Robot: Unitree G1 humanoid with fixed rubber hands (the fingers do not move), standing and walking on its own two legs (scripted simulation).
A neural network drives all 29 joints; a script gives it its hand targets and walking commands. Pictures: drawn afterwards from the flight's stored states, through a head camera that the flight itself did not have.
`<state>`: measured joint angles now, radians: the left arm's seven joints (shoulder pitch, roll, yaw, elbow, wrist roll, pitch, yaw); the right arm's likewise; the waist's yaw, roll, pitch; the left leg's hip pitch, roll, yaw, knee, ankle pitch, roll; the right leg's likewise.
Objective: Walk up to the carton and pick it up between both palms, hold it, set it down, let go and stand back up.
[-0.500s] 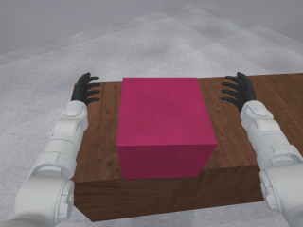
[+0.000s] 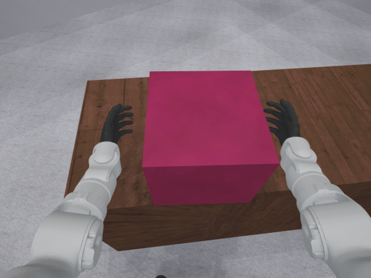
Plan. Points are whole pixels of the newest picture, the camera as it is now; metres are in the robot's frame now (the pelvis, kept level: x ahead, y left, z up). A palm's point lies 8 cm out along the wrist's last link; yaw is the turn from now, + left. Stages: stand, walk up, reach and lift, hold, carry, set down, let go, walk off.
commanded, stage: reach and lift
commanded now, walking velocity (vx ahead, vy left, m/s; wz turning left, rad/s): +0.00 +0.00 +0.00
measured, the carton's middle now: (201, 139) +0.46 -0.01 -0.01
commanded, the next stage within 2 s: none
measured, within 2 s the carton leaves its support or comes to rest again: neither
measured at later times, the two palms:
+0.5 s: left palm (122, 142) +0.42 +0.18 +0.02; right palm (285, 133) +0.45 -0.20 +0.04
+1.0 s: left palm (127, 136) +0.43 +0.17 +0.03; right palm (277, 135) +0.45 -0.18 +0.04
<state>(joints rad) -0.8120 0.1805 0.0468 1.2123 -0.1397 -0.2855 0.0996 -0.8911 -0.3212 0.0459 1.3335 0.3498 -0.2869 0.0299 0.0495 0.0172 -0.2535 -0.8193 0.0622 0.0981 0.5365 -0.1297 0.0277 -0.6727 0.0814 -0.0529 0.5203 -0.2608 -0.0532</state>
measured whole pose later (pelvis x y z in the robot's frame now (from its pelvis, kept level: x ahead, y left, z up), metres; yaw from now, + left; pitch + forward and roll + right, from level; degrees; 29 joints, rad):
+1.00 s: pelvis +0.00 -0.01 +0.00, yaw +0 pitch +25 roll -1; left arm -0.88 0.10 0.27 1.29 0.04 -0.38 0.13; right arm -0.94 -0.20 -0.11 1.35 0.12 -0.34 -0.05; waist 0.02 0.01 -0.24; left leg -0.85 0.06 0.10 0.54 -0.13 0.03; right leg -0.72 0.08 -0.05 0.56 -0.28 -0.06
